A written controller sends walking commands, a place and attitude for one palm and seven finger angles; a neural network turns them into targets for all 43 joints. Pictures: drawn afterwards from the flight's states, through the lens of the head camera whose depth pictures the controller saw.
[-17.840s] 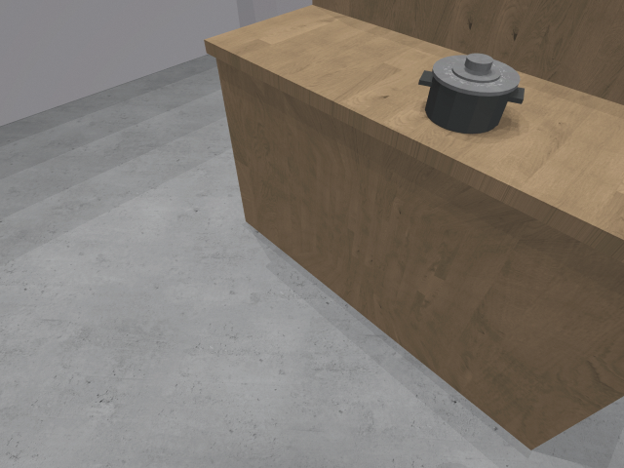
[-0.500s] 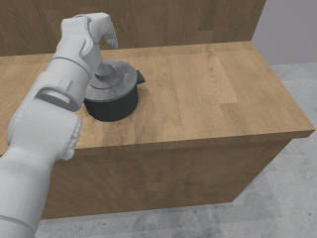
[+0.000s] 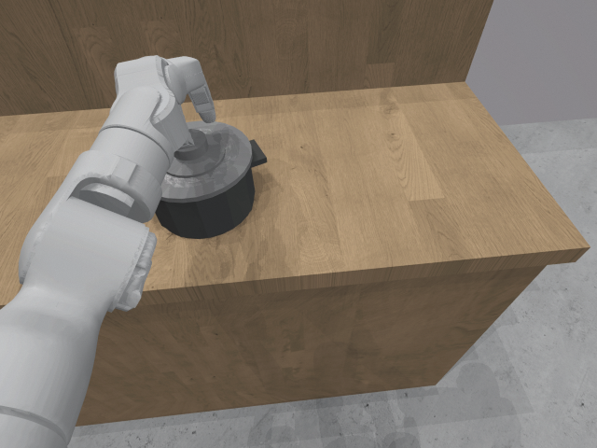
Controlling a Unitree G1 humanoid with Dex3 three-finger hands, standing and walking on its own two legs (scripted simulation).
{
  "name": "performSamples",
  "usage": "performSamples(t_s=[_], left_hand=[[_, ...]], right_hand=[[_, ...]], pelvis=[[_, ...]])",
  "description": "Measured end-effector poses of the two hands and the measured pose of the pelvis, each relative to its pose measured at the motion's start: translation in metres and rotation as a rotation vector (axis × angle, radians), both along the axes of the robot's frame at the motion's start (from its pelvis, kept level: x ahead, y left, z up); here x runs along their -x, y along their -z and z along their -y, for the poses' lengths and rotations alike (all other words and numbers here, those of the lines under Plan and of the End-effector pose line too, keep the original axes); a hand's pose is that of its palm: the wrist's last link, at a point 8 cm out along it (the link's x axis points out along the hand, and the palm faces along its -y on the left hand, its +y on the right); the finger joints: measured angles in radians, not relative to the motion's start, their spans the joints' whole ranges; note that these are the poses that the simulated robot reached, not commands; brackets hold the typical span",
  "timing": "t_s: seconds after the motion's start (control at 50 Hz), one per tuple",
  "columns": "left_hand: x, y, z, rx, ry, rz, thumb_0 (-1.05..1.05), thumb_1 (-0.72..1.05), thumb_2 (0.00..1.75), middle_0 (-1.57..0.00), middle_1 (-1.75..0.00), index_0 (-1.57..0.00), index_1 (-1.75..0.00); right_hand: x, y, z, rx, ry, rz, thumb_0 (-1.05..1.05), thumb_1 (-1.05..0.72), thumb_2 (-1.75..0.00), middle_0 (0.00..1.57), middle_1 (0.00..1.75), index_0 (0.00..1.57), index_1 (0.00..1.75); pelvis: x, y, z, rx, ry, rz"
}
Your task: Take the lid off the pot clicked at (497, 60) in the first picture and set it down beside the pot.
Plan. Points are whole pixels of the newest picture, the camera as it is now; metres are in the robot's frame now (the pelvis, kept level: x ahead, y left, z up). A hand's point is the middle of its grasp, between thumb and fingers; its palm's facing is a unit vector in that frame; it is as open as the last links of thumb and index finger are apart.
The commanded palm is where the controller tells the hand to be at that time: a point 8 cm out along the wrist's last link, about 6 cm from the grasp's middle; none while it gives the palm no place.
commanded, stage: lower the open fingers around the knob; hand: left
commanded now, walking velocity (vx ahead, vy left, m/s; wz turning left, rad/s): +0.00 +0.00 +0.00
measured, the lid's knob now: (189, 144) +0.50 +0.13 +0.15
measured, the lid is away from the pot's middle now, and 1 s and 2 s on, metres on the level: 0.00 0.00 0.01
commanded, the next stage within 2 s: close the fingers and squeeze the knob in 1.46 s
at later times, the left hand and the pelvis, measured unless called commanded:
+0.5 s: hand (184, 142) +0.46 +0.13 +0.18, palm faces -0.40 -0.10 -0.91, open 10.4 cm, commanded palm +0.47 +0.13 +0.23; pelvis -0.02 +0.00 +0.00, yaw +1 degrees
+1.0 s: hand (180, 137) +0.48 +0.14 +0.18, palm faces -0.40 -0.12 -0.91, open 10.3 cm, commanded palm +0.48 +0.13 +0.22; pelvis -0.01 +0.01 +0.00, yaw +0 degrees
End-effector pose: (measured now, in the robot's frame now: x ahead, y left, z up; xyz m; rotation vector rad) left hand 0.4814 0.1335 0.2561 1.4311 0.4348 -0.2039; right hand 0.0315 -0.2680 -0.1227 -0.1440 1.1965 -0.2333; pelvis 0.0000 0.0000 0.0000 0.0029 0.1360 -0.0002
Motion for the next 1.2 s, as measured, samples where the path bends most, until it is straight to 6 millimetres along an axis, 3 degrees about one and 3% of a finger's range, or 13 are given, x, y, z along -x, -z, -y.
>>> performSamples(t_s=[0.16, 0.3, 0.4, 0.66, 0.82, 0.94, 1.2], left_hand=[[0.014, 0.005, -0.004, -0.025, 0.037, 0.016, 0.0, -0.38, 1.58, -0.85, -0.08, -0.85, -0.08], [0.02, 0.009, -0.001, -0.022, 0.041, 0.014, 0.0, -0.38, 1.58, -0.84, -0.08, -0.84, -0.08], [0.02, 0.012, 0.001, -0.035, 0.025, 0.008, 0.0, -0.38, 1.58, -0.83, -0.07, -0.83, -0.08], [0.005, 0.015, 0.003, -0.009, 0.019, -0.007, 0.0, -0.38, 1.58, -0.85, -0.08, -0.84, -0.08], [-0.004, 0.019, -0.002, -0.024, 0.018, -0.002, 0.0, -0.38, 1.58, -0.84, -0.08, -0.84, -0.08], [-0.005, 0.02, -0.006, -0.019, 0.025, -0.01, 0.0, -0.38, 1.58, -0.83, -0.08, -0.84, -0.08], [0.002, 0.022, -0.003, -0.044, 0.05, 0.008, 0.0, -0.38, 1.58, -0.82, -0.07, -0.81, -0.07]], right_hand=[[-0.03, -0.006, 0.0, 0.01, -0.044, 0.07, 0.01, -0.91, -0.9, 0.2, 0.3, 0.2, 0.3], [-0.034, -0.005, -0.007, 0.0, -0.057, 0.079, 0.01, -0.91, -0.9, 0.2, 0.3, 0.2, 0.3], [-0.019, -0.001, -0.011, -0.008, -0.04, 0.044, 0.01, -0.91, -0.9, 0.2, 0.3, 0.2, 0.3], [0.046, 0.002, -0.005, 0.021, 0.061, -0.094, 0.01, -0.9, -0.9, 0.2, 0.3, 0.2, 0.3], [0.064, -0.001, 0.001, 0.041, 0.085, -0.137, 0.01, -0.9, -0.9, 0.2, 0.3, 0.2, 0.3], [0.054, -0.003, 0.001, 0.043, 0.083, -0.115, 0.01, -0.9, -0.9, 0.2, 0.3, 0.2, 0.3], [0.009, 0.0, -0.009, 0.01, 0.023, -0.027, 0.01, -0.9, -0.9, 0.2, 0.3, 0.2, 0.3]], pelvis=[[0.005, 0.001, -0.001, 0.003, -0.019, 0.013], [0.013, 0.001, -0.002, 0.004, -0.024, 0.016], [0.016, 0.002, -0.002, 0.005, -0.023, 0.012], [0.013, 0.002, -0.003, 0.006, 0.001, -0.004], [0.011, 0.003, -0.005, 0.008, 0.009, -0.02], [0.007, 0.003, -0.006, 0.009, 0.007, -0.023], [0.007, 0.003, -0.008, 0.009, -0.008, -0.02]])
